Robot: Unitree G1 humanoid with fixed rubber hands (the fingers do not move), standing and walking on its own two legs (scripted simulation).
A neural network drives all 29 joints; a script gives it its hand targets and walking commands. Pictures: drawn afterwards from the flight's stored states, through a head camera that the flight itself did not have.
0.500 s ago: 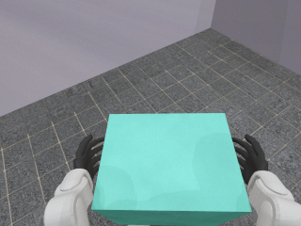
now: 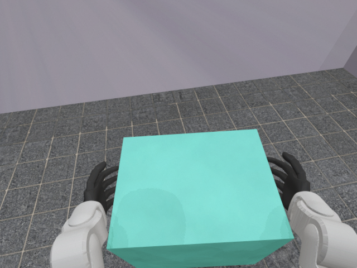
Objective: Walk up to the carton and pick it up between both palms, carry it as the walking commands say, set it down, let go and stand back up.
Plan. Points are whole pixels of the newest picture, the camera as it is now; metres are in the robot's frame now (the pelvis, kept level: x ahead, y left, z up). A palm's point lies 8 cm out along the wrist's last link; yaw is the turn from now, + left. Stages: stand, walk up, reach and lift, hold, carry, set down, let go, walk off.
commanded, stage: carry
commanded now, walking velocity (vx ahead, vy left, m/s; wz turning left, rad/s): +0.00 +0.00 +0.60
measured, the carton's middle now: (193, 205) +0.26 +0.01 +0.00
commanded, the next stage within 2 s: none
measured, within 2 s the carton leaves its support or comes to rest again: neither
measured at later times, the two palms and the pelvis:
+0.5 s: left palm (39, 251) +0.13 +0.24 +0.12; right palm (273, 222) +0.18 -0.12 +0.11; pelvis -0.06 +0.03 +0.01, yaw +9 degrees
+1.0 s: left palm out of the picture +0.02 +0.31 +0.11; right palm (228, 257) +0.13 -0.04 +0.11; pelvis -0.14 +0.07 +0.02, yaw +16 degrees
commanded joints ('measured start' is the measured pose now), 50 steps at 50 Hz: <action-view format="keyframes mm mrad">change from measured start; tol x16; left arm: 1 -427 -701 -836 -146 -349 -3 -60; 50 -430 -678 -814 -82 -346 18 -73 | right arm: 1 -228 655 761 -121 245 1 56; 26 -468 625 872 -178 311 13 42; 50 -322 667 798 -110 265 1 54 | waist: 1 -44 242 -259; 22 -8 103 -281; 25 -12 -331 -143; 28 -20 30 -34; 36 -12 -154 -189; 41 -3 191 -283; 50 -3 102 -189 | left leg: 1 412 304 -445 -197 1251 174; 10 304 212 -440 -325 477 146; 20 166 151 -467 -399 296 103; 23 -52 48 -336 -264 105 18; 25 -229 -60 -82 189 -191 -28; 28 -180 -19 -157 409 -26 -31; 35 21 -21 -12 -75 -8 -60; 38 235 35 -31 -287 184 -50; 40 342 224 -230 -226 620 7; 50 94 159 -240 -381 -12 8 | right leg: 1 -283 143 207 394 -207 25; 15 -180 251 274 130 -1 -47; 21 101 292 234 -282 64 -89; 24 372 -69 602 -578 209 -185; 26 85 -175 592 -629 280 -315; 38 125 60 236 -285 695 -134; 41 17 160 207 -247 145 -48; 50 54 160 202 -294 161 -75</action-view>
